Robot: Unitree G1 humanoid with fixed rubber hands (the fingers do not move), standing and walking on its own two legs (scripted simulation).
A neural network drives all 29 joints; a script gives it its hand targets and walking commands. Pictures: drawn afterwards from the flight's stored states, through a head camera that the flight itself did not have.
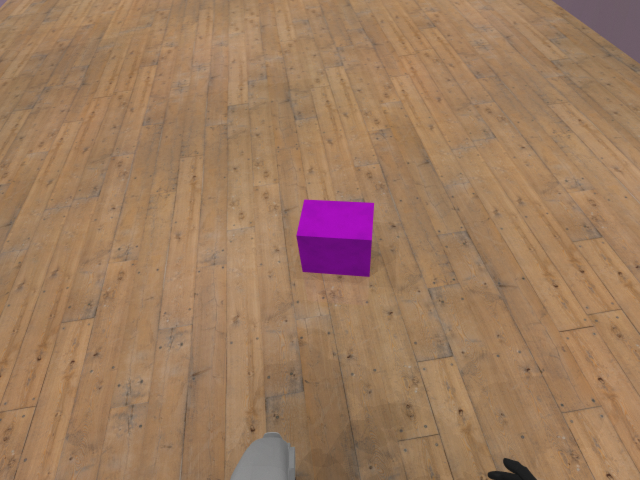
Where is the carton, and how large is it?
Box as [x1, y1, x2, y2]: [296, 200, 373, 276]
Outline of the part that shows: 304,200 296,235 302,270 311,272 368,276 373,203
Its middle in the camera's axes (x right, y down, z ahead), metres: +0.07 -0.02 +1.48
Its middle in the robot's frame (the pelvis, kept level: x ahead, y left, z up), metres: +1.01 +0.07 -0.67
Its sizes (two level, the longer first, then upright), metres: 0.262 0.178 0.224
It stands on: the floor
